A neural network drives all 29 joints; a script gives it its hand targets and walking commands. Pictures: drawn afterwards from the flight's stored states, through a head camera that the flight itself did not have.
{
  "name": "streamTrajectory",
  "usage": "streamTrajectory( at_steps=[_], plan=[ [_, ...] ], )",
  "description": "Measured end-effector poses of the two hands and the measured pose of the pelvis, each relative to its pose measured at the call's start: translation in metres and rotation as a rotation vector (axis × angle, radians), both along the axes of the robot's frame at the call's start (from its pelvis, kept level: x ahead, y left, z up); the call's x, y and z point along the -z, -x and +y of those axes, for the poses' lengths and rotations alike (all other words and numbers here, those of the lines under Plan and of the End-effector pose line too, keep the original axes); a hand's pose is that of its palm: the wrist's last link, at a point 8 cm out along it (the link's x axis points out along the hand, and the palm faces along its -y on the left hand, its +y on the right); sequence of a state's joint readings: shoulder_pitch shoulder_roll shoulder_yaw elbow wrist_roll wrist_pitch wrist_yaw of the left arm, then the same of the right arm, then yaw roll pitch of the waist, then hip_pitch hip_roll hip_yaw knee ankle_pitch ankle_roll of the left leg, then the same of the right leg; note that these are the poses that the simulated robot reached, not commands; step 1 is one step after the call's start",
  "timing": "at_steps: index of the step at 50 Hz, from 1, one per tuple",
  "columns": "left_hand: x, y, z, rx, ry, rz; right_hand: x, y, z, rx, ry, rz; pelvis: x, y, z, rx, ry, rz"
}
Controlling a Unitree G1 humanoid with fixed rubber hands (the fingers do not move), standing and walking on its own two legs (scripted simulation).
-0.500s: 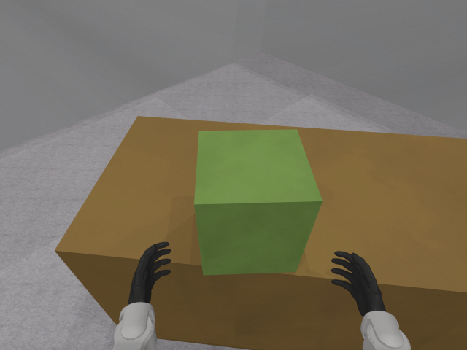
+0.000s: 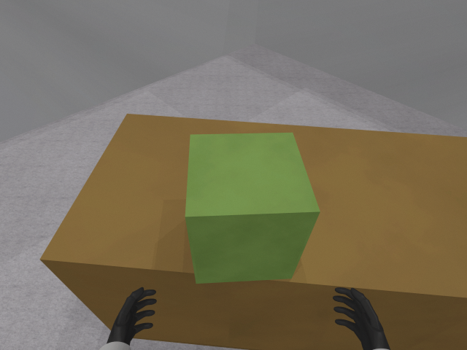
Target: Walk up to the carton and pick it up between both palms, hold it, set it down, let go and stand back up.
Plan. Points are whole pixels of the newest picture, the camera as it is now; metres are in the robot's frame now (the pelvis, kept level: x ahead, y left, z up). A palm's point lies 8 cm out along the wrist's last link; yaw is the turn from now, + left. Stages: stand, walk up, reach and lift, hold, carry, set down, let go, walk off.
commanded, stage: set down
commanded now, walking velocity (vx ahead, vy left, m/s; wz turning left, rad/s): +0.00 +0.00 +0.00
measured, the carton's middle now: (243, 209) +0.40 +0.02 -0.01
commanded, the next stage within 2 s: let go in 0.58 s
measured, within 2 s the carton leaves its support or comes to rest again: neither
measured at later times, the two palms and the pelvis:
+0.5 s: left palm out of the picture +0.14 +0.23 -0.09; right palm out of the picture +0.13 -0.22 -0.08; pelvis -0.01 +0.01 +0.00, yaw -1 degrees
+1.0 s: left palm (117, 343) +0.16 +0.22 -0.08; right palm out of the picture +0.15 -0.22 -0.07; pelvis -0.01 +0.01 +0.00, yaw -1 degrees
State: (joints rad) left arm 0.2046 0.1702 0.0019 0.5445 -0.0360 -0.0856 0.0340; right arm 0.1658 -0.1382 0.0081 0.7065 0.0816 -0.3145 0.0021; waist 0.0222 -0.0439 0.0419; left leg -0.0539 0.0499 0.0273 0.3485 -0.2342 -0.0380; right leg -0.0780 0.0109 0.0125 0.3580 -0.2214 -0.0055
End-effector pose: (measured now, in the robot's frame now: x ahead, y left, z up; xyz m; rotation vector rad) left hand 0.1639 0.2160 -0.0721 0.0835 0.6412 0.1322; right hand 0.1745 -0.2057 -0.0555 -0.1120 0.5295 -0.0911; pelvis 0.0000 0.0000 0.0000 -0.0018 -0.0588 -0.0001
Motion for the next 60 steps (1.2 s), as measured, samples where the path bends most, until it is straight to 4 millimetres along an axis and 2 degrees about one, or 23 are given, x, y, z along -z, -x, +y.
streamTrajectory(
  at_steps=[6,14,23,30,46,60],
  plan=[
    [0.003,0.013,0.010,-0.003,-0.018,0.064,0.010,0.010,0.004,0.008,0.005,0.045,-0.001,-0.004,0.006,0.008,0.005,-0.005],
    [-0.001,0.011,0.020,0.008,-0.047,0.087,0.012,0.016,0.003,-0.010,0.023,0.069,0.000,-0.003,0.011,0.011,0.008,-0.019],
    [0.017,0.026,0.015,0.037,-0.032,0.242,0.020,0.036,-0.011,0.011,0.074,0.174,-0.001,0.006,0.011,0.015,0.009,-0.038],
    [0.019,0.027,0.012,0.038,-0.049,0.257,0.025,0.050,-0.020,0.011,0.090,0.227,0.000,0.013,0.008,0.018,0.006,-0.022],
    [0.007,0.005,0.011,0.050,-0.055,0.197,0.019,0.028,-0.018,-0.008,0.072,0.135,0.002,0.013,0.005,0.023,0.002,-0.015],
    [0.014,0.012,0.009,0.058,-0.046,0.224,0.022,0.037,-0.019,0.004,0.079,0.165,0.002,0.009,0.007,0.027,0.004,-0.023]
  ],
)
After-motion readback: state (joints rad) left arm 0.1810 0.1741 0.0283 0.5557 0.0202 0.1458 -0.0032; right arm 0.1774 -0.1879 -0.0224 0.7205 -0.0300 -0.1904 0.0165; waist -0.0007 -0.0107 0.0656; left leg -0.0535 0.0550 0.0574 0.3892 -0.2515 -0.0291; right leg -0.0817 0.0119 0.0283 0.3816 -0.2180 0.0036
